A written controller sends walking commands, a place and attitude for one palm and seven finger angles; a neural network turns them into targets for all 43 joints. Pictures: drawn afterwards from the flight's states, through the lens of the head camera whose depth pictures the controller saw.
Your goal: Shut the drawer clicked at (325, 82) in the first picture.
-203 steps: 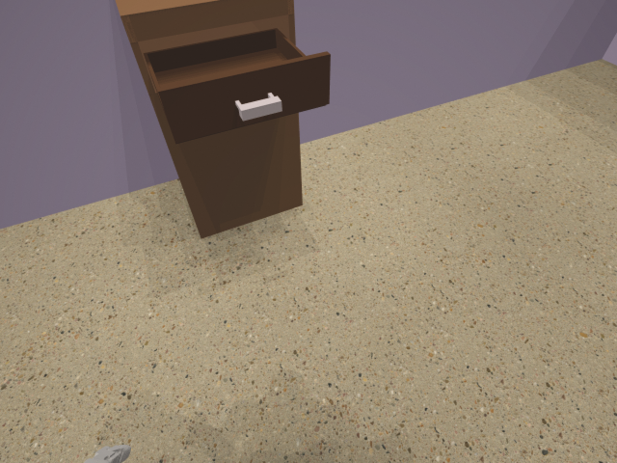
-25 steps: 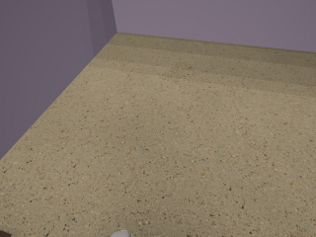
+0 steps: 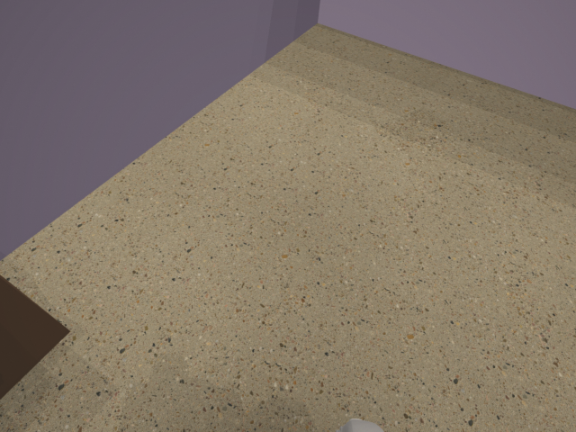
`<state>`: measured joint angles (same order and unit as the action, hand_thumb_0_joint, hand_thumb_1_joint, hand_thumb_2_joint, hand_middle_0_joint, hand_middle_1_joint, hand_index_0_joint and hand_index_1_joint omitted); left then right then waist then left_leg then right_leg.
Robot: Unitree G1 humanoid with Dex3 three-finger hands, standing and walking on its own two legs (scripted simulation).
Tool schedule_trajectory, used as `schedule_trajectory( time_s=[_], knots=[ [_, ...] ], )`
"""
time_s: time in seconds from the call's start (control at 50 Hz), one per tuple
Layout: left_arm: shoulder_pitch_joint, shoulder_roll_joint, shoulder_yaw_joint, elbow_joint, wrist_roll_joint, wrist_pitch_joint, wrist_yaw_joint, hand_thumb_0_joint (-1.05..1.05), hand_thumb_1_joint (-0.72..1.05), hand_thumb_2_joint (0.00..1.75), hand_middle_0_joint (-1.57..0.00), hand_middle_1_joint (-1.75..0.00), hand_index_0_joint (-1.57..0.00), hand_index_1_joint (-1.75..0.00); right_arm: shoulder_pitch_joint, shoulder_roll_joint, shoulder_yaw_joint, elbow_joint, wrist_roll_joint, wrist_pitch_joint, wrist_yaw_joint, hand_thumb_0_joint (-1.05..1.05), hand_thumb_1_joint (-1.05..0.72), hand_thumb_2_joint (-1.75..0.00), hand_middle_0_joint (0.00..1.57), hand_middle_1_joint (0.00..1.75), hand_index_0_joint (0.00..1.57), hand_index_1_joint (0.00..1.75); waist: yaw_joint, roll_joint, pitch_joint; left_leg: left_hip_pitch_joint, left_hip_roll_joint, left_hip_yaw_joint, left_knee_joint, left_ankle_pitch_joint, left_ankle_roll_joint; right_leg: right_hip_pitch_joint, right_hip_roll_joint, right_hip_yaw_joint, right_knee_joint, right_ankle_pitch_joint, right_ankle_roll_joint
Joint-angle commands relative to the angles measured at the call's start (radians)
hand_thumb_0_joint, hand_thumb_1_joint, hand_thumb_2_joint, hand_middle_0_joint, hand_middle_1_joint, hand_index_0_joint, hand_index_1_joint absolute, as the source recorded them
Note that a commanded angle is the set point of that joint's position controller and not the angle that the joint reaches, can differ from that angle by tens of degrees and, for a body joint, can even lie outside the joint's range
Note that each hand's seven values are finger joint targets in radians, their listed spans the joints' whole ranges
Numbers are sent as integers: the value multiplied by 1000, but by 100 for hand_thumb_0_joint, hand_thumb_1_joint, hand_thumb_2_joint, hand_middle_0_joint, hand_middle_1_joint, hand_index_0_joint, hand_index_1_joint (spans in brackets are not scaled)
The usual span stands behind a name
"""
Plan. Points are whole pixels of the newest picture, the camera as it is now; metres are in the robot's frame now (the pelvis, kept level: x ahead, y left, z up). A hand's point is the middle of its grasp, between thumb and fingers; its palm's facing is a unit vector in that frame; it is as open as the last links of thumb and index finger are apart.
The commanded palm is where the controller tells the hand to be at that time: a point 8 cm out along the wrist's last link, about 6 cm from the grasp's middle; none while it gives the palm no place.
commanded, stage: turn to face it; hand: left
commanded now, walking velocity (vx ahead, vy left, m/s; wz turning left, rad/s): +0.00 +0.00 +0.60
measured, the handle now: out of the picture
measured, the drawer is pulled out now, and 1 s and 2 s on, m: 0.30 0.30 0.30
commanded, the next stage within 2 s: take the last steps up to it in 1.56 s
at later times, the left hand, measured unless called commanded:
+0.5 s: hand out of the picture -0.03 +0.15 -0.16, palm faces +0.35 -0.90 -0.25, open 7.4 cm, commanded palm none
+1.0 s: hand out of the picture -0.11 +0.23 -0.17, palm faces +0.61 -0.76 -0.24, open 7.4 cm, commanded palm none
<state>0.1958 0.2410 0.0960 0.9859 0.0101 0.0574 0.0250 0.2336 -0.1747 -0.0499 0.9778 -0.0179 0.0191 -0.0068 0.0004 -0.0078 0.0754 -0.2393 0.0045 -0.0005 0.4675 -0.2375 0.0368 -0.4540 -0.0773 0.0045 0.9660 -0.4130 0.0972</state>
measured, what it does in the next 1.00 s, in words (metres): steps on the spot, turning left: right foot, then left foot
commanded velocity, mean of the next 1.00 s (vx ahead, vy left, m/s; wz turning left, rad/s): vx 0.00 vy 0.00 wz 0.60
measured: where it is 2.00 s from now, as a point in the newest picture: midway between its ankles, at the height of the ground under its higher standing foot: outside the picture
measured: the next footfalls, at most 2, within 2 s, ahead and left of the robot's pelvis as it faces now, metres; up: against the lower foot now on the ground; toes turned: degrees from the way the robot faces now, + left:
right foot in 0.16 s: +0.05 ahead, -0.16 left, +0.00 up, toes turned +4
left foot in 0.62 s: -0.05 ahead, +0.08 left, +0.00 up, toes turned +32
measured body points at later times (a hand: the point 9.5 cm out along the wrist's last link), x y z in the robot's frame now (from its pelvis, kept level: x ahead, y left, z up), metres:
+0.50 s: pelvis -0.03 -0.06 +0.00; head +0.00 -0.06 +0.44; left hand -0.04 +0.20 -0.14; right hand +0.13 -0.29 -0.15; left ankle -0.08 +0.08 -0.68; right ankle +0.01 -0.16 -0.74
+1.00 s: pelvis -0.06 -0.01 +0.00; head -0.05 +0.04 +0.45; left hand -0.14 +0.27 -0.15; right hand +0.14 -0.17 -0.13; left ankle -0.09 +0.06 -0.74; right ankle +0.03 -0.16 -0.67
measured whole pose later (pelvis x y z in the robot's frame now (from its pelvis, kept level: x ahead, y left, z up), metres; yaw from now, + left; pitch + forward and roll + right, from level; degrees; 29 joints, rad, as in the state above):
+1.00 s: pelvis -0.06 -0.01 +0.00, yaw +36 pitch +1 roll -2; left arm 0.15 0.26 0.08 0.92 0.01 0.06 0.02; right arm 0.21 -0.19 -0.05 0.92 -0.02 0.02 0.00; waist -0.01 -0.03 0.06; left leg -0.25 -0.07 -0.05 0.44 -0.20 0.08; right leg -0.46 -0.08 0.01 1.00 -0.38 0.12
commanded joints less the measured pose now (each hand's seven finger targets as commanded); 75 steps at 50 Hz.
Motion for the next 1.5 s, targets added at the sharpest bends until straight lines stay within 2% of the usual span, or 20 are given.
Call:
schedule_trajectory(
  time_s=[0.0,0.1,0.12,0.14,0.16,0.18,0.26,0.48,0.56,0.58,0.62,0.64,0.76,1.02,1.14,1.18,1.2,1.22,1.32,1.48],
  knots=[
    [-72,41,-2,-118,-3,-29,-3,0,90,90,-20,-30,-20,-30,33,-230,-67,-64,-5,-6,-13,0,-90,-90,20,30,20,30,-34,184,-111,115,221,-256,-92,461,126,-7,32,-25,-129,-20,0],
    [47,72,3,-108,-9,-48,2,0,90,90,-20,-30,-20,-30,-58,-242,-82,-112,1,5,-5,0,-90,-90,20,30,20,30,31,173,-151,-62,160,-297,19,335,68,296,55,-42,-495,178,-13],
    [95,130,12,-104,0,-61,7,0,90,90,-20,-30,-20,-30,-60,-202,-77,-122,10,4,1,0,-90,-90,20,30,20,30,53,50,-174,-180,96,-250,118,147,8,448,-51,50,-637,245,-32],
    [102,238,33,-107,18,-68,17,0,90,90,-20,-30,-20,-30,-42,-113,-61,-148,12,5,5,0,-90,-90,20,30,20,30,56,-300,-164,-380,-58,-49,369,-294,-83,541,-349,316,-700,344,-128],
    [104,250,24,-125,9,-61,16,0,90,90,-20,-30,-20,-30,-60,-158,-71,-161,0,9,3,0,-90,-90,20,30,20,30,62,-276,-151,-369,-21,-66,563,-403,-81,391,-446,355,-692,406,-216],
    [42,218,13,-147,11,-60,13,0,90,90,-20,-30,-20,-30,-47,-161,-74,-158,-4,15,11,0,-90,-90,20,30,20,30,26,-168,-107,-354,-1,-83,681,-330,-77,291,-397,260,-693,323,-236],
    [-62,120,-15,-184,7,-68,8,0,90,90,-20,-30,-20,-30,-13,-159,-71,-100,-7,37,33,0,-90,-90,20,30,20,30,-30,-180,-21,-347,41,-15,793,-123,-112,240,-234,21,-669,352,-169],
    [73,193,6,-144,22,-52,7,0,90,90,-20,-30,-20,-30,-170,-138,-44,-157,6,33,41,0,-90,-90,20,30,20,30,54,-202,-60,-219,55,93,398,-221,-113,341,-321,-71,-620,420,-226],
    [66,203,16,-131,16,-42,2,0,90,90,-20,-30,-20,-30,-82,-148,-41,-144,8,13,35,0,-90,-90,20,30,20,30,15,-183,-142,-36,36,130,98,-89,-89,338,-312,-152,-461,472,-164],
    [64,186,15,-132,7,-35,-1,0,90,90,-20,-30,-20,-30,-18,-186,-51,-125,6,5,35,0,-90,-90,20,30,20,30,-20,-78,-178,111,50,94,-40,55,-78,250,-278,-190,-336,390,-114],
    [-18,89,-13,-206,7,-24,-9,0,90,90,-20,-30,-20,-30,101,-372,-95,-111,6,-1,18,0,-90,-90,20,30,20,30,-94,352,-182,274,415,-374,-130,536,107,-159,-64,-153,61,-259,10],
    [-35,114,-7,-207,11,-18,-9,0,90,90,-20,-30,-20,-30,108,-356,-91,-96,2,2,14,0,-90,-90,20,30,20,30,-86,228,-178,238,434,-323,-107,511,163,-169,-83,-72,154,-212,-8],
    [28,113,8,-114,10,-16,-18,0,90,90,-20,-30,-20,-30,-59,-248,-54,-137,6,-16,-8,0,-90,-90,20,30,20,30,1,143,-122,132,214,-174,-133,429,81,-120,-45,-10,210,76,10],
    [-121,92,-6,-180,0,-24,1,0,90,90,-20,-30,-20,-30,38,-242,-72,-108,-5,-4,-9,0,-90,-90,20,30,20,30,-48,142,-119,134,206,-414,-113,376,152,-36,24,26,-103,-25,4],
    [-30,92,-6,-176,-11,-38,10,0,90,90,-20,-30,-20,-30,-10,-237,-76,-123,-1,6,-4,0,-90,-90,20,30,20,30,-3,151,-166,7,137,-457,-44,393,106,233,77,14,-407,82,-29],
    [37,153,8,-163,-3,-51,19,0,90,90,-20,-30,-20,-30,-11,-179,-70,-132,14,8,4,0,-90,-90,20,30,20,30,32,-13,-190,-219,42,-359,97,76,10,503,-82,138,-666,178,-70],
    [30,231,21,-173,12,-53,23,0,90,90,-20,-30,-20,-30,-5,-125,-62,-154,17,8,3,0,-90,-90,20,30,20,30,36,-292,-151,-405,-96,-130,323,-284,-74,549,-350,389,-723,201,-181],
    [10,231,14,-188,7,-47,22,0,90,90,-20,-30,-20,-30,-19,-186,-76,-158,2,13,4,0,-90,-90,20,30,20,30,31,-207,-123,-352,-61,-104,514,-346,-75,375,-430,369,-722,260,-258],
    [-97,119,-14,-201,5,-63,13,0,90,90,-20,-30,-20,-30,26,-155,-69,-98,-4,40,33,0,-90,-90,20,30,20,30,-41,-133,-22,-314,9,-43,750,-129,-100,241,-219,60,-680,329,-205],
    [86,180,3,-125,21,-59,7,0,90,90,-20,-30,-20,-30,-128,-119,-35,-128,5,31,29,0,-90,-90,20,30,20,30,50,-205,-44,-211,15,51,392,-221,-108,358,-249,0,-597,593,-232]
  ],
)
